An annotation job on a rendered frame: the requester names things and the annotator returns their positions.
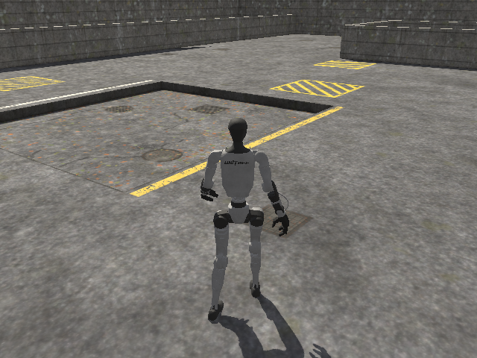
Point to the robot left upper arm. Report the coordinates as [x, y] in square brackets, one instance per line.
[211, 166]

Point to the right robot foot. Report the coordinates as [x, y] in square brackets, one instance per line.
[254, 291]

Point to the robot right upper arm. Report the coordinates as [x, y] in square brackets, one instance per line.
[265, 170]

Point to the left robot hand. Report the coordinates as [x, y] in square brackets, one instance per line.
[212, 193]

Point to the robot left forearm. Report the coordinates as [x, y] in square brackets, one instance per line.
[204, 191]

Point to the right robot hand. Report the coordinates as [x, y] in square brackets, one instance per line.
[284, 226]

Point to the robot right forearm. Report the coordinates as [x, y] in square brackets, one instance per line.
[276, 202]

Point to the robot torso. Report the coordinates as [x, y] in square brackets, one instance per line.
[237, 172]

